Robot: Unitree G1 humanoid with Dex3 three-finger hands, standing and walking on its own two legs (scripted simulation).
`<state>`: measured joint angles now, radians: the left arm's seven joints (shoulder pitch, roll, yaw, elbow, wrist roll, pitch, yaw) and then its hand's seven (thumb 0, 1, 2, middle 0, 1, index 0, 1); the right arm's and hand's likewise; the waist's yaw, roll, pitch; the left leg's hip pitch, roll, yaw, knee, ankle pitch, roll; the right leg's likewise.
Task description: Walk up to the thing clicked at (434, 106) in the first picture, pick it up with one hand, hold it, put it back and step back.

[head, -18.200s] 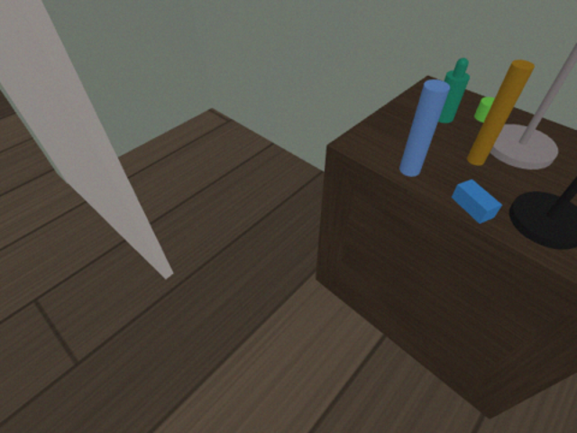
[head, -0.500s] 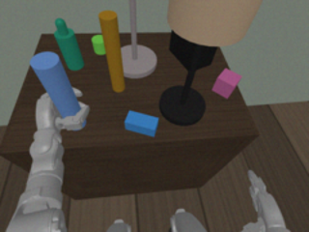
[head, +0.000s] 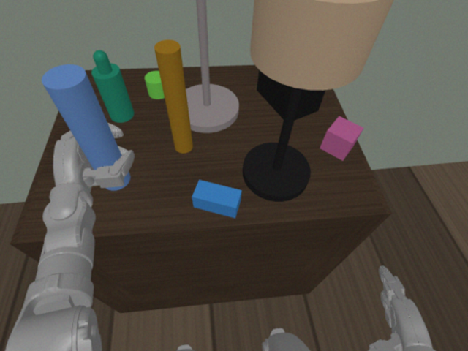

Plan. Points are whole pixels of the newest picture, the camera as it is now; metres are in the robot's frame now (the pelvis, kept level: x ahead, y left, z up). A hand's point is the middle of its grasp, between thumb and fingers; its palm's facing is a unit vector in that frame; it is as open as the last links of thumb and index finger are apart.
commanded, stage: settle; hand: left
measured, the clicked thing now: (95, 138) +0.44 +0.19 +0.13
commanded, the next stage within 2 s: lift in 0.14 s
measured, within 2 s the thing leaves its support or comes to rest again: neither
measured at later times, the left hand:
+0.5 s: hand (109, 147) +0.43 +0.18 +0.12, palm faces +0.07 -1.00 +0.00, open 7.0 cm
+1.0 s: hand (86, 142) +0.37 +0.17 +0.20, palm faces +0.09 -1.00 -0.02, open 7.0 cm
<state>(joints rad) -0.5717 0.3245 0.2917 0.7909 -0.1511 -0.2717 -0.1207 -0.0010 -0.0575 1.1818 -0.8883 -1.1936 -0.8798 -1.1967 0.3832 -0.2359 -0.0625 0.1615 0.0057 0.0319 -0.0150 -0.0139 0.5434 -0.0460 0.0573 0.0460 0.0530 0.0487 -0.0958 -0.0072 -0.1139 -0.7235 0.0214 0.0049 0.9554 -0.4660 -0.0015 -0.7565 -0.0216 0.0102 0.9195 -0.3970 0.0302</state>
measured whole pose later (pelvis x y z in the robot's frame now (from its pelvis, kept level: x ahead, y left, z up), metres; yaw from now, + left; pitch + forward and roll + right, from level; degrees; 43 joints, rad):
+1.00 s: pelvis +0.00 -0.01 +0.03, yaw +1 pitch +3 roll +0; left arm -0.33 0.26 0.22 0.23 -0.20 0.11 -0.08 0.00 -0.07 1.20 -0.90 -1.19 -0.89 -1.19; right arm 0.33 -0.23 -0.08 0.40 0.05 -0.06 -0.08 -0.01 0.56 -0.04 0.06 0.05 0.05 0.05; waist -0.02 0.04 -0.10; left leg -0.41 0.02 0.00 0.74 -0.39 -0.01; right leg -0.45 -0.03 0.00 0.73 -0.34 0.02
